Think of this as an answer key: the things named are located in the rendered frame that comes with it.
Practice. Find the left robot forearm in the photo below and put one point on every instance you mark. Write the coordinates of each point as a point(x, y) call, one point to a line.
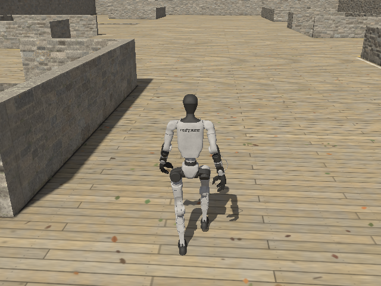
point(164, 156)

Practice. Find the robot left thigh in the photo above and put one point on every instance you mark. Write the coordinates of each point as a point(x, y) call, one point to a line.
point(177, 184)

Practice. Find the left robot shin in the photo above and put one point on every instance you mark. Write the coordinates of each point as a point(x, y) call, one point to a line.
point(180, 225)

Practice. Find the robot left hand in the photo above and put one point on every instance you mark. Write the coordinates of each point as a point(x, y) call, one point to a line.
point(168, 165)

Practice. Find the robot left upper arm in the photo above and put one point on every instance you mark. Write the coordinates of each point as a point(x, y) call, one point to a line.
point(172, 125)

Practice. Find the robot right upper arm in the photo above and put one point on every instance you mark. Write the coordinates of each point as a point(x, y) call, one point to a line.
point(211, 134)

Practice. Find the robot right hand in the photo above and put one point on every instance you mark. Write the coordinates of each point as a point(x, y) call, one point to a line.
point(222, 183)

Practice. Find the right robot forearm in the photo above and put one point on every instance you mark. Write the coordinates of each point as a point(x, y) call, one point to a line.
point(218, 162)

